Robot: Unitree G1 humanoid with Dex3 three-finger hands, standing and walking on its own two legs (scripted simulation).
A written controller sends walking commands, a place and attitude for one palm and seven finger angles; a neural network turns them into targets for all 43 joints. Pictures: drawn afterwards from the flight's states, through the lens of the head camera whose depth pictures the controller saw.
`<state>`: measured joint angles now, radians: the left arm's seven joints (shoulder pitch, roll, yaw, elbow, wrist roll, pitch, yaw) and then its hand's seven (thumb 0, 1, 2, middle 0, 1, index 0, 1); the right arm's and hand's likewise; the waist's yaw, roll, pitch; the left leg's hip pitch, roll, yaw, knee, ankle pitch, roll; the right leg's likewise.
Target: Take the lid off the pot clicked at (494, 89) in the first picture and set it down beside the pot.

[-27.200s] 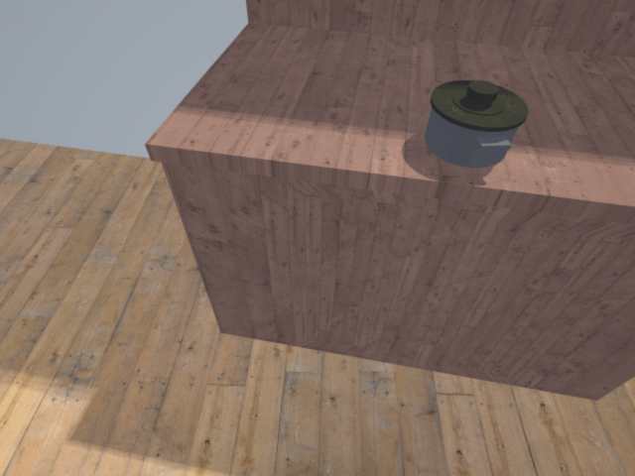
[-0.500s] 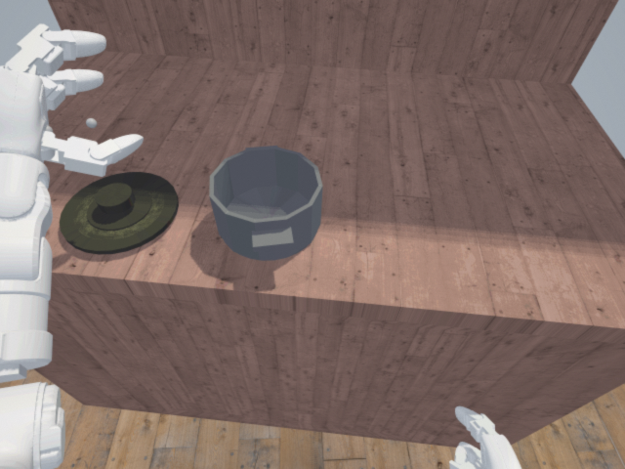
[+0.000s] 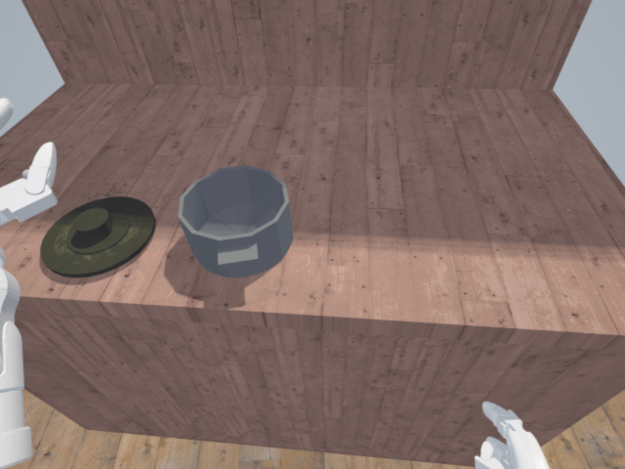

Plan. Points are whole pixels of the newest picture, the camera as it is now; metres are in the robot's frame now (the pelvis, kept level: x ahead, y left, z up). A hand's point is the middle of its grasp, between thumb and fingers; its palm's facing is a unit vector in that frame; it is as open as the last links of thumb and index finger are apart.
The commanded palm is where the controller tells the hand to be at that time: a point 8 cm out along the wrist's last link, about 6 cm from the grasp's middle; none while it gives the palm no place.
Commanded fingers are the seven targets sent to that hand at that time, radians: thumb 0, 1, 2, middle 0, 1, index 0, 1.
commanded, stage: draw the hand back to the body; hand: left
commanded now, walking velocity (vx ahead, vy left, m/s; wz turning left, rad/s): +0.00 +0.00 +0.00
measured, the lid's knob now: (93, 222) +0.43 +0.39 +0.07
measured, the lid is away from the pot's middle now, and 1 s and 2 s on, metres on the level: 0.23 0.23 0.23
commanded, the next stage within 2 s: step back with the hand held close in 1.08 s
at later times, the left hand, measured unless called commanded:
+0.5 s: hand out of the picture +0.23 +0.28 +0.27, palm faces +0.50 -0.84 -0.22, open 7.5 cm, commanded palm +0.17 +0.31 +0.26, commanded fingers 0.00 0.90 0.90 -0.20 -0.30 -0.20 -0.30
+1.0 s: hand out of the picture +0.16 +0.27 +0.26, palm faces +0.47 -0.83 -0.30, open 7.5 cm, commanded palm +0.10 +0.32 +0.26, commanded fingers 0.00 0.90 0.90 -0.20 -0.30 -0.20 -0.30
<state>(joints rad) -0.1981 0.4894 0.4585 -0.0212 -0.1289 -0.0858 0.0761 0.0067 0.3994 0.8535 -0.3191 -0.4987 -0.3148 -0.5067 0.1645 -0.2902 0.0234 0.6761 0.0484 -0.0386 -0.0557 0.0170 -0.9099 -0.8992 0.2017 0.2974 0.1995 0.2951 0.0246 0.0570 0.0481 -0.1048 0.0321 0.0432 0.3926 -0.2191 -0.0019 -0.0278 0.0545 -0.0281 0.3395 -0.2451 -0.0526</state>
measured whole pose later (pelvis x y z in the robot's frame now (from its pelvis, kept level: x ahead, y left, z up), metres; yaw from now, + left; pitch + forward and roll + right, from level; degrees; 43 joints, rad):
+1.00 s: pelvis -0.02 +0.04 +0.00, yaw +0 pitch -7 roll -1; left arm 0.33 0.38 0.41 -0.61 -0.14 -0.14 0.07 0.02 0.88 0.90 -0.21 -0.30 -0.20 -0.31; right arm 0.14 -0.21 0.04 0.66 0.01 -0.08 -0.05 0.02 -0.91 -0.90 0.20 0.30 0.20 0.30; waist 0.07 0.05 0.04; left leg -0.08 0.00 0.05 0.40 -0.20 0.04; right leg 0.02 0.02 -0.02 0.31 -0.20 -0.01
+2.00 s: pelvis -0.10 +0.06 -0.02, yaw +1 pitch +0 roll -4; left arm 0.45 0.47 0.54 -0.79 -0.08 -0.27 0.14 0.01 0.88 0.90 -0.21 -0.30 -0.21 -0.31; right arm 0.23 -0.21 0.00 0.55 0.02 -0.05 -0.05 0.02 -0.91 -0.90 0.21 0.30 0.20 0.30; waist -0.02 0.03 0.03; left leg -0.43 0.01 0.03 0.59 -0.17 0.07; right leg -0.30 0.05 -0.03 0.52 -0.26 0.00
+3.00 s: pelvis -0.29 +0.07 -0.01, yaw -5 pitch +2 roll -4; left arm 0.52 0.47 0.51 -0.77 -0.12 -0.17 0.11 0.01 0.88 0.90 -0.21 -0.30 -0.20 -0.31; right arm 0.21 -0.19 -0.02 0.56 0.01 -0.10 0.00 0.02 -0.91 -0.90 0.20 0.30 0.20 0.30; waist -0.06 -0.03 0.02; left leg -0.43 0.02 -0.01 0.48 -0.08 0.05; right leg -0.40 0.07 0.03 0.83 -0.47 0.01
